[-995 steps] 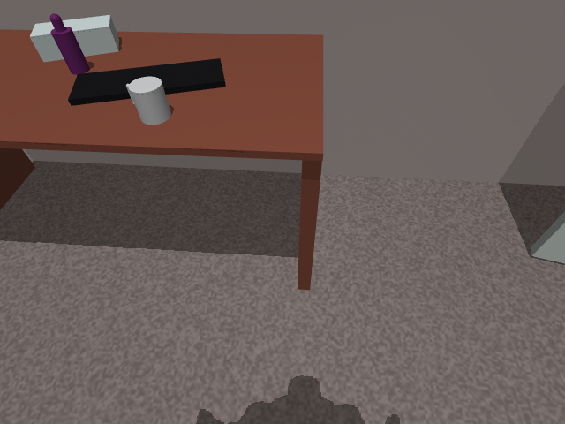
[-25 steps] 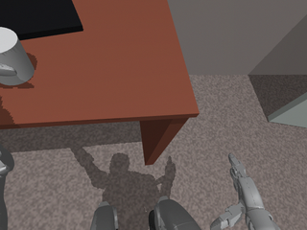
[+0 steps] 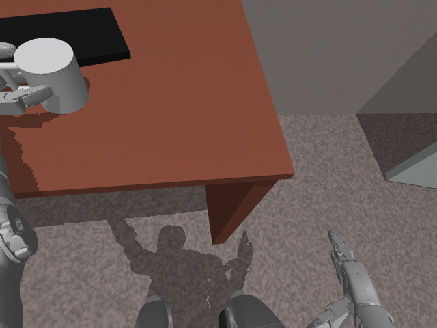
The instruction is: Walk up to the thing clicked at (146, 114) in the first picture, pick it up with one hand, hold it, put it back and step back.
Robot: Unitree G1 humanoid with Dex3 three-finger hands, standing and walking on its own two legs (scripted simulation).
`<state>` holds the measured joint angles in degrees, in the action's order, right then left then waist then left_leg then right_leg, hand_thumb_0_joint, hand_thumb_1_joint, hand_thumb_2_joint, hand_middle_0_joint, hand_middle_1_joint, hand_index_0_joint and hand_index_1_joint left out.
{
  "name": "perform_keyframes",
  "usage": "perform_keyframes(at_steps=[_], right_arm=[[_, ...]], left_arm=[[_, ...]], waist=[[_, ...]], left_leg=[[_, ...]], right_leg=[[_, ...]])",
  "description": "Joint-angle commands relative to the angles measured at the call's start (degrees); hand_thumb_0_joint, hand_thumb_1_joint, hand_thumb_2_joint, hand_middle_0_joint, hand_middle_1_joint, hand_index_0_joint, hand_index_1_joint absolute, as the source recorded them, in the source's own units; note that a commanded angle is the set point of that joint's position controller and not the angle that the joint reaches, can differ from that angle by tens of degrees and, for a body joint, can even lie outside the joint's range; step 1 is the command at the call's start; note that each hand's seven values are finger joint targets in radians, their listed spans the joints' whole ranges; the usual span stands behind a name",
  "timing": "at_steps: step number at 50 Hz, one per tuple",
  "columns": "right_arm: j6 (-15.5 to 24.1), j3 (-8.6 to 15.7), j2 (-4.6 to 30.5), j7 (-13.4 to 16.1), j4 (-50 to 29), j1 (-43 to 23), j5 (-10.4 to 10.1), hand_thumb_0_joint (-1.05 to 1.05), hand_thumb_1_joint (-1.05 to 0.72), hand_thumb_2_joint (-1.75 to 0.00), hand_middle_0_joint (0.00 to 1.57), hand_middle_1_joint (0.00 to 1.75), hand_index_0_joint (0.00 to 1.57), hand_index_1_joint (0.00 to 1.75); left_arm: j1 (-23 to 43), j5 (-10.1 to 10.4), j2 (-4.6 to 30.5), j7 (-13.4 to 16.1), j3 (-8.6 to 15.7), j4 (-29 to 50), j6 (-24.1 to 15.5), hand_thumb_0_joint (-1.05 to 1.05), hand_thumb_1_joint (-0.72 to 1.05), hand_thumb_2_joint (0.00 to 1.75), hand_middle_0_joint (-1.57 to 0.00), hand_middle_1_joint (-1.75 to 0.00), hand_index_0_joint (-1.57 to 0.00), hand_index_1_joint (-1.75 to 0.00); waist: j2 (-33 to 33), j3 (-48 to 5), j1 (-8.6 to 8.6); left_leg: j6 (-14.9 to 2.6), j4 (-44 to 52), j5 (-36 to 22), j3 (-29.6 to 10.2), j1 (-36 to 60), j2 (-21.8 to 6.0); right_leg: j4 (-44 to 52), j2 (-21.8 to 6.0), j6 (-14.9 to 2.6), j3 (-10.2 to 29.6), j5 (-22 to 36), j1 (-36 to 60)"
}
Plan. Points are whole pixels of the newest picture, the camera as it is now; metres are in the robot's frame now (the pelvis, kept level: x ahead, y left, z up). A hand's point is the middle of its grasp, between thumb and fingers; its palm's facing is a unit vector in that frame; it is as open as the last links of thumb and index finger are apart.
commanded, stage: settle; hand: left
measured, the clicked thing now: (44, 78) +0.54 +0.26 +0.08
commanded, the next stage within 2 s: lift in 0.78 s
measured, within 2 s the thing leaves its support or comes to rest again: leaves its support in 0.20 s
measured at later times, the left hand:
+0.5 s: hand (4, 69) +0.51 +0.29 +0.13, palm faces +0.36 -0.93 -0.02, open 3.8 cm
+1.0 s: hand out of the picture +0.51 +0.30 +0.16, palm faces +0.36 -0.93 -0.01, open 3.8 cm
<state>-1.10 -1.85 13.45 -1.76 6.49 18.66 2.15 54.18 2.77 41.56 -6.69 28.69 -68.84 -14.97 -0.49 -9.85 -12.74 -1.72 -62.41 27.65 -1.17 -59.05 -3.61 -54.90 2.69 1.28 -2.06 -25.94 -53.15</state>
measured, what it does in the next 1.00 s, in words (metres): stands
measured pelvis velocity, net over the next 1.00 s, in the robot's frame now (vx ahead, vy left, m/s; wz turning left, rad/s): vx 0.01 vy -0.01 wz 0.01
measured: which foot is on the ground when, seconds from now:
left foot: down 0.00-1.00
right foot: down 0.00-1.00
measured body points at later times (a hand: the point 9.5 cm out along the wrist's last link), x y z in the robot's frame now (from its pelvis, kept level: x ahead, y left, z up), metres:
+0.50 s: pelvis +0.00 -0.01 +0.01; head +0.11 +0.02 +0.45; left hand +0.48 +0.33 +0.13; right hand +0.16 -0.26 -0.01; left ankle +0.01 +0.09 -0.66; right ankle +0.00 -0.15 -0.66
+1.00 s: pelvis +0.01 -0.01 +0.03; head +0.10 +0.03 +0.46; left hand +0.48 +0.34 +0.16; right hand +0.16 -0.26 -0.01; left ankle +0.01 +0.09 -0.66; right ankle +0.00 -0.15 -0.66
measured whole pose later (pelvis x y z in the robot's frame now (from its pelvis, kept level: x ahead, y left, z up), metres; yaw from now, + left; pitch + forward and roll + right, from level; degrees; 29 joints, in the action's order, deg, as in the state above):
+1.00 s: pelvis +0.01 -0.01 +0.03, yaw +1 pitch +19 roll -4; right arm -0.7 0.1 13.2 -0.6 11.6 18.5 -0.2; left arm 53.7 2.8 39.5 -4.6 27.9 -65.8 -8.9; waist -0.6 -7.9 -10.1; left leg -1.5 -53.3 24.6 0.6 -47.4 -2.9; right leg -47.6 1.9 1.4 -0.5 -23.5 -42.7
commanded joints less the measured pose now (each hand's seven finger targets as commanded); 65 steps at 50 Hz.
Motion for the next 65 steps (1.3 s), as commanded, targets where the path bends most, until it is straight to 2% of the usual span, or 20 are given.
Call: perform_keyframes(at_steps=[1,6,11,15,20,21,23,24,27,29,30,32,34,41,43,45,48,56,60,65], right_arm=[[2.4,7.2,10.9,0.7,-8.7,4.1,-0.5,0.0,0.55,-0.04,0.05,0.05,0.05,0.05],[2.1,5.9,9.2,0.4,-12.3,3.0,-0.3,0.0,0.55,-0.04,0.05,0.05,0.05,0.05],[1.9,7.4,10.3,0.8,-9.3,2.4,-0.4,0.0,0.55,-0.05,0.05,0.05,0.05,0.05],[1.5,7.7,10.3,0.8,-9.0,1.5,-0.8,0.0,0.55,-0.05,0.05,0.05,0.05,0.05],[1.9,4.8,7.6,1.0,-11.1,-1.1,-1.5,0.0,0.56,-0.04,0.05,0.05,0.05,0.05],[2.2,5.7,8.5,1.2,-11.4,-0.6,-1.6,0.0,0.55,-0.04,0.05,0.05,0.05,0.05],[2.0,7.1,9.9,1.7,-8.4,2.0,-1.6,0.0,0.55,-0.05,0.05,0.05,0.05,0.05],[2.0,5.6,8.8,1.5,-7.9,2.0,-1.6,0.0,0.56,-0.04,0.05,0.05,0.05,0.05],[2.1,7.8,10.2,1.9,-8.4,3.2,-1.7,0.0,0.55,-0.04,0.05,0.05,0.05,0.05],[2.2,7.3,10.0,2.0,-8.3,3.8,-1.8,0.0,0.55,-0.05,0.05,0.05,0.05,0.05],[2.4,5.2,7.7,2.0,-8.4,2.0,-2.0,0.0,0.55,-0.04,0.05,0.05,0.05,0.05],[2.6,6.8,8.9,2.3,-5.6,2.4,-2.0,0.0,0.54,-0.05,0.05,0.05,0.05,0.05],[3.1,3.8,6.7,2.0,-7.0,-1.7,-2.1,0.0,0.54,-0.05,0.05,0.05,0.05,0.05],[2.8,7.4,9.9,2.4,-4.2,1.3,-2.1,0.0,0.55,-0.04,0.05,0.05,0.05,0.05],[3.0,7.5,9.7,2.2,-5.1,0.5,-2.4,0.0,0.55,-0.04,0.05,0.05,0.05,0.05],[3.0,5.2,7.3,1.8,-5.2,-0.5,-2.6,0.0,0.55,-0.04,0.05,0.05,0.05,0.05],[3.3,7.7,9.3,2.1,-3.1,-0.1,-2.6,0.0,0.55,-0.04,0.05,0.05,0.05,0.05],[4.7,7.3,8.9,2.6,0.0,-1.8,-3.3,0.0,0.55,-0.04,0.05,0.05,0.05,0.05],[5.4,7.9,8.9,3.4,3.3,-1.3,-3.7,0.0,0.55,-0.04,0.05,0.05,0.05,0.05],[6.0,7.7,8.3,3.4,6.1,0.4,-4.3,0.0,0.55,-0.04,0.05,0.05,0.05,0.05]], left_arm=[[18.7,0.8,14.7,1.6,2.7,11.0,-3.4,0.0,0.18,0.94,-1.19,-1.17,-1.23,-1.14],[25.0,-0.1,15.7,2.8,2.5,18.5,-4.0,0.0,0.39,1.09,-1.24,-1.26,-1.28,-1.23],[25.1,-0.3,16.2,3.0,1.8,19.4,-2.7,0.0,0.53,1.23,-1.36,-1.37,-1.38,-1.36],[23.2,-0.3,15.8,3.7,2.8,15.4,-0.6,0.0,0.64,1.3,-1.39,-1.43,-1.42,-1.41],[27.4,0.7,14.9,2.3,1.7,18.0,-1.5,0.0,0.61,1.37,-1.47,-1.53,-1.51,-1.51],[28.3,1.1,15.6,2.0,1.9,18.3,-1.8,0.0,0.62,1.39,-1.48,-1.55,-1.52,-1.53],[26.6,1.1,15.9,1.9,2.1,14.7,-1.5,0.0,0.6,1.41,-1.5,-1.57,-1.54,-1.55],[26.4,1.0,15.4,1.9,1.3,15.4,-1.4,0.0,0.6,1.41,-1.49,-1.57,-1.53,-1.55],[28.9,1.2,18.1,2.4,2.5,20.1,-1.4,0.0,0.59,1.4,-1.5,-1.57,-1.54,-1.55],[29.8,1.6,17.1,2.4,1.8,21.8,-1.3,0.0,0.58,1.39,-1.51,-1.57,-1.55,-1.55],[31.0,1.6,16.8,2.5,1.5,23.3,-1.3,0.0,0.58,1.39,-1.51,-1.57,-1.55,-1.55],[29.2,1.8,15.8,2.4,1.3,20.6,-1.0,0.0,0.58,1.4,-1.53,-1.58,-1.57,-1.56],[30.7,1.8,14.1,2.2,0.1,20.9,-0.8,0.0,0.59,1.42,-1.55,-1.6,-1.57,-1.58],[27.2,0.8,15.9,2.6,0.7,15.2,1.1,0.0,0.61,1.44,-1.54,-1.61,-1.57,-1.59],[28.4,1.1,16.7,2.7,1.3,17.7,1.0,0.0,0.61,1.43,-1.54,-1.62,-1.57,-1.59],[28.2,1.3,15.4,2.4,1.0,16.9,1.1,0.0,0.66,1.41,-1.54,-1.6,-1.57,-1.56],[28.4,1.6,16.4,1.4,0.8,19.4,0.8,0.0,0.61,1.39,-1.53,-1.6,-1.57,-1.56],[27.7,3.4,12.8,1.2,-1.1,26.3,2.5,0.0,0.61,1.38,-1.52,-1.59,-1.57,-1.55],[24.9,4.0,11.0,2.7,-1.1,28.7,4.5,0.0,0.64,1.4,-1.52,-1.59,-1.57,-1.55],[19.9,5.1,6.4,3.2,-3.0,33.5,7.8,0.0,0.66,1.39,-1.5,-1.57,-1.56,-1.53]], waist=[[-13.5,-23.7,0.54],[-14.5,-30.2,0.89],[-18.5,-29.6,2.0],[-14.6,-26.8,2.14],[-10.5,-27.5,2.12],[-9.7,-27.4,1.82],[-8.9,-24.8,1.56],[-9.5,-24.1,2.04],[-12.0,-27.8,2.16],[-13.1,-29.7,2.12],[-13.8,-29.7,3.1],[-13.5,-27.2,2.84],[-13.2,-26.8,3.48],[-11.0,-25.0,2.73],[-11.5,-26.4,2.65],[-10.9,-25.1,3.35],[-12.5,-26.4,3.78],[-15.6,-30.5,5.92],[-13.5,-27.1,7.35],[-13.1,-25.6,8.42]], left_leg=[[1.78,7.3,-30.9,-3.1,29.0,-0.6],[1.81,7.6,-34.2,-2.8,32.5,-0.3],[2.3,8.7,-34.7,-2.3,35.1,-0.1],[1.24,9.1,-29.7,-1.3,31.0,0.7],[0.57,10.0,-30.5,-1.1,30.4,0.6],[0.5,10.3,-29.8,-1.0,30.5,0.7],[0.18,10.9,-25.8,-0.5,29.4,1.2],[-0.03,11.5,-23.7,-0.4,28.7,1.4],[0.26,11.3,-24.9,0.3,32.5,1.7],[0.35,11.0,-28.3,0.3,34.7,1.6],[0.48,11.0,-29.6,0.4,35.3,1.7],[0.72,11.3,-30.5,0.0,35.3,1.4],[0.59,11.8,-29.5,-0.2,34.5,1.3],[0.42,12.9,-29.1,0.0,33.6,1.3],[0.64,13.2,-30.7,-0.4,35.2,1.1],[0.59,13.5,-31.2,-0.5,34.6,1.0],[1.09,13.9,-33.6,-0.8,37.5,0.7],[2.14,15.2,-39.6,-1.4,44.4,-0.1],[2.3,17.3,-36.5,-1.3,43.5,0.1],[2.78,18.5,-41.0,-1.3,45.9,-0.3]], right_leg=[[3.6,1.2,-3.21,-1.4,18.2,5.2],[3.6,0.9,-2.89,-0.8,21.9,9.7],[4.4,0.6,-3.16,-0.3,21.2,9.1],[5.9,0.4,-2.84,0.3,21.2,12.2],[6.5,0.3,-2.37,0.6,24.1,15.5],[6.7,0.3,-2.31,0.7,24.1,16.0],[7.5,0.0,-2.01,1.3,22.5,16.1],[8.2,-0.1,-1.86,1.6,21.2,15.9],[8.8,-0.3,-1.72,1.8,22.0,16.6],[9.0,-0.4,-1.82,1.7,24.5,17.1],[9.0,-0.5,-1.78,1.8,25.2,17.4],[8.9,-0.4,-2.12,1.5,24.4,16.3],[9.4,-0.4,-2.22,1.5,23.4,16.7],[10.6,-0.4,-2.19,1.5,24.0,17.7],[10.4,-0.2,-2.32,1.1,24.5,18.1],[10.4,-0.1,-2.33,0.9,24.3,17.9],[10.5,0.0,-2.47,0.4,24.2,17.0],[11.5,0.3,-2.85,-0.1,24.4,18.3],[12.7,0.3,-2.89,-0.3,22.7,20.3],[13.4,0.1,-2.71,-0.8,24.6,21.5]])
